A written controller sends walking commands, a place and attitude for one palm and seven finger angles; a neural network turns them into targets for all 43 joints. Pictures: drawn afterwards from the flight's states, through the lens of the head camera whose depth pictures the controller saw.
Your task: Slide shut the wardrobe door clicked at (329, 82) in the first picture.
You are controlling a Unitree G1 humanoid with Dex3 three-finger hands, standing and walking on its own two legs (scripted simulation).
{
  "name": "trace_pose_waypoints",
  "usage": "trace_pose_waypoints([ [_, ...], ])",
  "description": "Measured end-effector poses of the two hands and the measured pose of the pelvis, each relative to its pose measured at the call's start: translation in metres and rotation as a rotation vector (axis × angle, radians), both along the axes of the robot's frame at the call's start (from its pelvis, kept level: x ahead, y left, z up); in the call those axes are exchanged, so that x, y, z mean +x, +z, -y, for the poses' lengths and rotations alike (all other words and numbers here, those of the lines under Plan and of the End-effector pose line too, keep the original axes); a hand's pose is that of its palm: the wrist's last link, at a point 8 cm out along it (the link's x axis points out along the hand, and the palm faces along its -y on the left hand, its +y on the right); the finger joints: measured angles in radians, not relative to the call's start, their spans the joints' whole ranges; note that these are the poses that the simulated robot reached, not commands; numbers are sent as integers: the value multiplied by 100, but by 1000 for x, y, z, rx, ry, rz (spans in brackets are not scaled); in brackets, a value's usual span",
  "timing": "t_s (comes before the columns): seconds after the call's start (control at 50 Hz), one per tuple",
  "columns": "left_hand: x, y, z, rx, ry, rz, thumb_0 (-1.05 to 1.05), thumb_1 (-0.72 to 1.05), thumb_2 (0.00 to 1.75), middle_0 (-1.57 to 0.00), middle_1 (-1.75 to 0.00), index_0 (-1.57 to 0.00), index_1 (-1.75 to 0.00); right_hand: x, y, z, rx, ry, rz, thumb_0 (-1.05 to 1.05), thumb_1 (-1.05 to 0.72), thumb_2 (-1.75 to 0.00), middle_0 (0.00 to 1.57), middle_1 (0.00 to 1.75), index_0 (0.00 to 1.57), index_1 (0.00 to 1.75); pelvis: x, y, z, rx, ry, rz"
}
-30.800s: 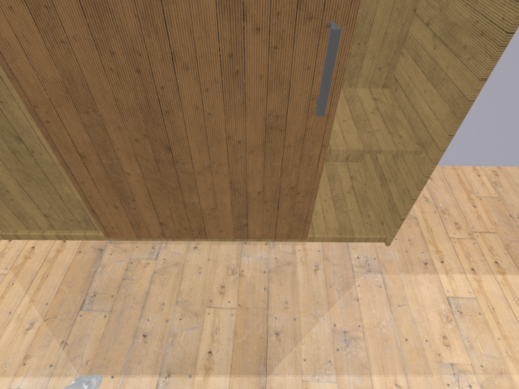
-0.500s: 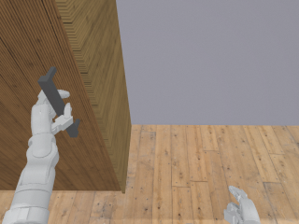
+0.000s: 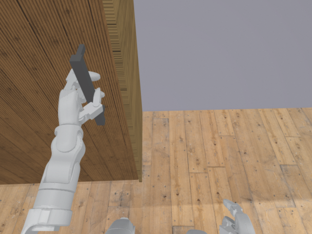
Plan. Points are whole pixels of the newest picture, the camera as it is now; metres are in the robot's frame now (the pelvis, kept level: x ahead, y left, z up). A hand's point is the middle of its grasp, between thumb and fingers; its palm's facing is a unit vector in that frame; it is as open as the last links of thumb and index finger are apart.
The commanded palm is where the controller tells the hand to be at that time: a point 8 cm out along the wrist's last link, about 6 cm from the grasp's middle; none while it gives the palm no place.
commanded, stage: stop walking and hold the door there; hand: left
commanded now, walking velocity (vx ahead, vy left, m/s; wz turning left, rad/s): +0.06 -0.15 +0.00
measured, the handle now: (92, 90) +0.42 +0.19 +0.12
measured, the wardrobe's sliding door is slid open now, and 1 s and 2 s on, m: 0.00 0.00 0.00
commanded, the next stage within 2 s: loosen the grip on the handle in 0.50 s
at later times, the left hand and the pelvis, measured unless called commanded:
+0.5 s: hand (97, 104) +0.37 +0.16 +0.13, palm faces +0.13 -0.98 -0.12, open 5.9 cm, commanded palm +0.34 +0.19 +0.13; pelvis +0.01 +0.02 +0.02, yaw -1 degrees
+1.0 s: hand (97, 102) +0.38 +0.16 +0.13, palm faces +0.16 -0.98 -0.13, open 12.5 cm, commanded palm +0.34 +0.21 +0.13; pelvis +0.02 +0.01 +0.02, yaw -1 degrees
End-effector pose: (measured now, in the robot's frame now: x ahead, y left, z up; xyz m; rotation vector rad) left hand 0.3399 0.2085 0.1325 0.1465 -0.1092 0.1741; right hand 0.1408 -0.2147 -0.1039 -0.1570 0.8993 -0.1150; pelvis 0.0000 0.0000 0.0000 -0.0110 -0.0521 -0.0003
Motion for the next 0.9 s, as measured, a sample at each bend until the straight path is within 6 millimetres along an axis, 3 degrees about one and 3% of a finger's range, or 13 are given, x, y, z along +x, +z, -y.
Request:
trace_pose_waypoints([
  [0.12, 1, 2, -3, -30, -51, -29, -1, 73, 77, -41, -137, -30, -139, 2, 10, -30, 15, 21, 2, 1, -91, -89, 21, 30, 20, 30, 8, 10, -20, -4, -10, -17],
  [0.22, 1, 3, -3, -29, -46, -46, -1, 73, 77, -40, -136, -30, -139, 17, 21, -39, 32, 54, 47, 1, -91, -89, 21, 30, 21, 30, 9, 15, -19, -2, -26, -27],
  [0.38, 0, 5, -2, -23, -36, -71, 0, 74, 76, -39, -133, -29, -140, 36, 33, -17, -14, 27, 113, 1, -91, -89, 21, 30, 21, 30, 10, 18, -19, -14, -14, -37],
  [0.48, 0, 6, -2, -26, -39, -79, 0, 74, 76, -39, -133, -29, -140, 36, 40, -2, -60, -5, 120, 1, -91, -90, 21, 30, 20, 30, 13, 21, -22, -10, -20, -37],
  [0.6, 0, 6, -3, -26, -44, -81, 0, 74, 76, -39, -133, -29, -140, 30, 41, 1, -74, -25, 103, 1, -91, -90, 20, 30, 20, 30, 16, 23, -24, -9, -24, -38],
  [0.66, 11, 8, -8, 49, -81, -85, 0, 65, 75, -40, -133, -31, -140, 24, 42, -3, -51, -25, 124, 1, -91, -90, 20, 30, 20, 30, 12, 23, -20, 10, -19, -33],
  [0.7, 18, 11, -11, -13, -68, -86, -1, 59, 75, -41, -134, -33, -140, 19, 43, -5, -28, -17, 140, 1, -91, -90, 20, 30, 20, 30, 13, 23, -18, 14, -17, -43],
  [0.78, 14, 11, -5, -55, -33, -70, 0, 45, 68, -43, -137, -38, -140, 8, 42, -2, -1, -14, 167, 1, -91, -90, 21, 30, 20, 30, 16, 22, -16, 10, -21, -48],
  [0.9, 8, 6, -2, -26, -4, -65, 1, 1, 47, -44, -138, -38, -139, -4, 32, 12, -15, -26, 133, 1, -91, -90, 21, 30, 20, 30, 19, 18, -12, 14, -21, -49],
])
